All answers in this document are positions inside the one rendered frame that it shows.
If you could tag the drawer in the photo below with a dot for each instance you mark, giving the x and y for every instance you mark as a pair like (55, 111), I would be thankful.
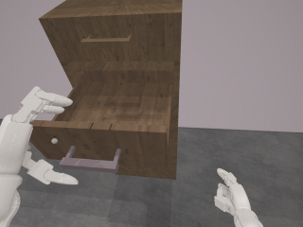
(126, 109)

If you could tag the left robot forearm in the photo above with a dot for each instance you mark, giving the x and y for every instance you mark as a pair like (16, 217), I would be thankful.
(9, 197)

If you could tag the left robot hand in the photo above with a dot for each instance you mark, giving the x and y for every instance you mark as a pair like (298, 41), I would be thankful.
(15, 132)

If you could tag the cabinet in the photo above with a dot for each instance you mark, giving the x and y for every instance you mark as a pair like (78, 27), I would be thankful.
(155, 29)

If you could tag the handle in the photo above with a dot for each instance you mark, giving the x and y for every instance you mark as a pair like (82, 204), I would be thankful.
(106, 43)
(68, 162)

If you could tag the right robot hand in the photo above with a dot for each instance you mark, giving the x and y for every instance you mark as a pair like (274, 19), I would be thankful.
(233, 198)

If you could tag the right robot forearm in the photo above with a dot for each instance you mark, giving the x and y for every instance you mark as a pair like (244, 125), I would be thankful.
(246, 218)

